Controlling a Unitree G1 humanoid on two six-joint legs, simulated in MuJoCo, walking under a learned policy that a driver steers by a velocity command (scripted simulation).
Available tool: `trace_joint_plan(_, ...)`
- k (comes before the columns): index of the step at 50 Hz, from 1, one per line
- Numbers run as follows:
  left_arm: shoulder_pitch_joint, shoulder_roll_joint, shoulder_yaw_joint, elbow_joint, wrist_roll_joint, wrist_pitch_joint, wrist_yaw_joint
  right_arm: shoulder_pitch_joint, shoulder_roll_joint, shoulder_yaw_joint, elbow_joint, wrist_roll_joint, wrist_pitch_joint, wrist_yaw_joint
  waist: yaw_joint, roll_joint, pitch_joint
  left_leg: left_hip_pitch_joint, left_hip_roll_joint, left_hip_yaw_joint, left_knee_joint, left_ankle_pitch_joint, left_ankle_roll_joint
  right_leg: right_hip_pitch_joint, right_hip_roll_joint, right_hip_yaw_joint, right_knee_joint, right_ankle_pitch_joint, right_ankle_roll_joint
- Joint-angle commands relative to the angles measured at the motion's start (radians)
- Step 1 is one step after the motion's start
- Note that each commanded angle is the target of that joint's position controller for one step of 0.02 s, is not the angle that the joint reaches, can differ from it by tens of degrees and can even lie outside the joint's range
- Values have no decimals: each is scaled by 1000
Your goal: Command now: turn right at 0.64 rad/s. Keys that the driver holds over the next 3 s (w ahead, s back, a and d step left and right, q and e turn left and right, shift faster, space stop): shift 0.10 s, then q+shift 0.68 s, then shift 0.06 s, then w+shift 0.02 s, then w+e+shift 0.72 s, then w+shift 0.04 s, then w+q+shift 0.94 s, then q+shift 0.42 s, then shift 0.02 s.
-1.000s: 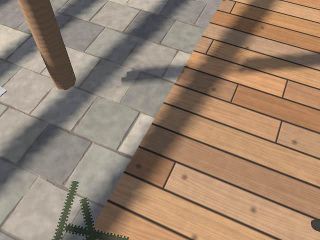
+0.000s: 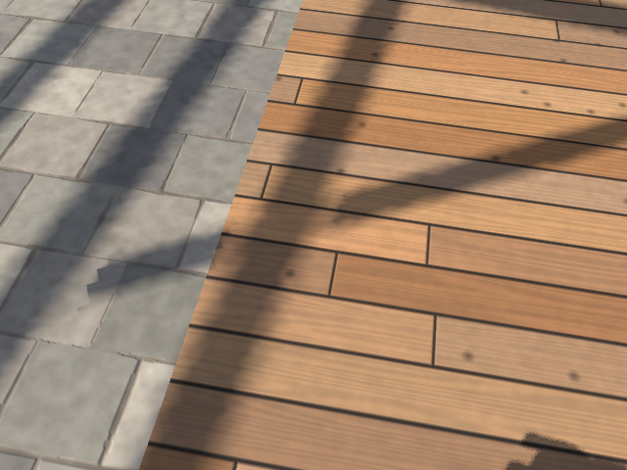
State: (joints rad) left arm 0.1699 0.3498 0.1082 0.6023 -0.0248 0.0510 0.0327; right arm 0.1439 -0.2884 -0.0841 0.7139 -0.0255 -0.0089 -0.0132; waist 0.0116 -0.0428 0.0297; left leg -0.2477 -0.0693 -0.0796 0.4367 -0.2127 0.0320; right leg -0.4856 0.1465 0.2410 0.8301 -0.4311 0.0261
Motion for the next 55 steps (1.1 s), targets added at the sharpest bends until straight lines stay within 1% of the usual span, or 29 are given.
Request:
trace_joint_plan(1,93,146,48,-16,17,-6,2,-131,-86,-13,-108,13,-16,-17,48,125,-59,73,304,-241,-137,163,161,-108,-75,-47,353,-1,43)
trace_joint_plan(2,93,112,33,-17,16,-3,-1,-115,-86,-7,-100,23,-11,-21,33,133,-40,70,295,-208,-128,244,173,-130,-72,-64,413,11,56)
trace_joint_plan(5,5,66,5,-55,4,-14,-3,-16,-110,-8,-71,15,1,-26,-24,161,-43,157,277,-142,-109,388,202,-164,-89,-118,324,28,79)
trace_joint_plan(9,-29,-39,-44,-56,38,-25,-5,-12,-93,9,-45,26,3,-2,-25,228,-92,106,226,-116,-83,402,183,122,-145,-188,-99,-30,84)
trace_joint_plan(11,-28,21,-21,-45,22,-27,-1,32,-179,-17,-35,45,12,8,-35,252,-56,90,228,-176,-57,425,186,186,-89,-237,-264,59,83)
trace_joint_plan(13,26,56,-6,-24,13,-33,4,36,-205,-27,-37,72,10,7,-2,236,-55,70,222,-243,-27,427,152,299,-80,-216,-503,244,34)
trace_joint_plan(14,63,96,5,-21,13,-33,12,44,-185,-22,-41,72,2,6,4,197,-94,-4,202,-248,1,319,100,426,-155,-165,-510,338,2)
trace_joint_plan(15,124,149,17,-23,29,-26,26,42,-119,-5,-56,53,-9,9,13,45,-169,-138,139,-169,164,88,34,589,-334,-53,-437,642,-65)
trace_joint_plan(16,108,208,36,4,51,-11,22,52,-72,5,-80,64,-20,9,-5,-247,-155,-314,21,15,284,-283,-38,552,-509,80,-435,770,-216)
trace_joint_plan(17,75,126,18,-28,65,-19,16,43,-146,-18,-61,59,-15,4,34,-192,-154,-338,58,23,533,-446,-88,515,-557,109,-464,808,-301)
trace_joint_plan(18,26,69,-2,-36,68,-27,16,56,-170,-36,-48,68,0,3,13,-137,-127,-361,72,14,675,-417,-101,474,-524,41,-474,787,-287)
trace_joint_plan(20,-85,34,-11,-46,40,-44,16,105,-131,-38,-26,59,46,-12,-34,-117,-72,-378,103,21,736,-296,-132,414,-440,-101,-479,702,-223)
trace_joint_plan(23,-73,39,-5,-25,43,-48,23,51,-89,-24,-78,55,66,-6,-13,-122,-45,-385,128,70,664,-180,-156,395,-423,-191,-506,641,-228)
trace_joint_plan(26,-61,70,9,-12,39,-43,22,6,-65,-10,-133,52,65,22,13,-118,-70,-317,155,97,488,-154,-136,420,-451,-240,-493,615,-230)
trace_joint_plan(29,-69,115,28,-3,20,-49,1,23,-95,-21,-160,52,74,42,5,-118,-84,-212,143,150,368,-147,-94,398,-484,-278,-463,631,-216)
trace_joint_plan(32,-87,114,33,9,-7,-61,-18,79,-114,-41,-165,55,92,46,-40,-96,-86,-74,107,192,181,-56,-34,358,-485,-342,-346,566,-144)
trace_joint_plan(33,-46,86,29,32,-9,-63,-25,134,-141,-58,-150,51,91,34,-60,-31,-103,51,76,171,88,42,4,292,-438,-393,-222,500,-89)
trace_joint_plan(34,-20,51,20,26,14,-66,-30,213,-257,-97,-148,51,84,12,-83,196,-117,257,188,-62,-5,435,88,69,-330,-461,59,244,2)
trace_joint_plan(35,-112,-15,-10,-68,51,-70,-23,204,-374,-111,-180,21,60,10,-65,438,-171,334,430,-536,-62,570,327,-236,-148,-349,325,-285,68)
trace_joint_plan(36,-175,45,5,-60,48,-67,-14,199,-298,-89,-186,5,27,25,-121,238,-223,315,446,-511,-100,436,357,-260,-158,-179,446,-278,53)
trace_joint_plan(37,-189,53,6,-62,28,-68,-9,166,-273,-75,-176,12,8,23,-91,203,-167,252,403,-432,-112,326,309,-263,-166,-150,449,-189,22)
trace_joint_plan(38,-162,60,11,-41,29,-68,-1,111,-246,-69,-177,35,5,13,-55,132,-122,206,342,-365,-116,220,249,-257,-188,-138,395,-89,10)
trace_joint_plan(39,-146,80,19,-34,38,-67,8,47,-217,-56,-188,54,14,2,-25,128,-93,159,308,-323,-113,190,207,-244,-196,-135,334,-8,10)
trace_joint_plan(42,-59,62,15,20,36,-59,-1,-11,-179,-31,-211,28,27,-22,5,153,-145,85,257,-219,-95,319,188,-119,-163,-177,335,117,42)
trace_joint_plan(44,-23,45,4,40,23,-64,-18,56,-159,-20,-182,41,16,-21,-16,156,-181,122,231,-221,-157,-155,180,-121,-175,-204,224,190,46)
trace_joint_plan(47,-71,47,-8,30,8,-82,-38,90,-167,-8,-149,23,-14,-9,-57,237,-96,130,279,-280,-247,-375,177,-166,-206,-223,83,254,40)
trace_joint_plan(53,-67,56,-13,20,-11,-110,-47,129,-181,-6,-98,16,-67,-4,-81,183,17,240,375,-239,-312,-387,172,-366,-233,-165,51,298,3)
trace_joint_plan(54,-57,52,-15,47,90,-69,-85,187,-178,-2,-88,-31,-53,13,-91,152,1,200,339,-164,-350,-435,141,-304,-171,-191,61,261,10)
trace_joint_plan(55,-49,47,-11,42,80,-51,-105,158,-176,-3,-87,-35,-51,20,-72,187,41,174,334,-115,-356,-404,122,-305,-175,-197,64,278,10)
